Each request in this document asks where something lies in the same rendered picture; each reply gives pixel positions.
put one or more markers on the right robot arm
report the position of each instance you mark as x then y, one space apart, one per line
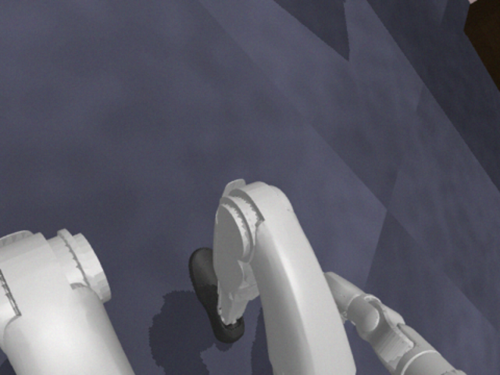
399 347

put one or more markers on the bookshelf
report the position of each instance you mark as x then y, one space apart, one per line
482 27

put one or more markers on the right robot hand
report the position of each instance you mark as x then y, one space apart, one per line
343 292

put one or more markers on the right robot foot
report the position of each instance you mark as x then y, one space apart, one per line
205 284

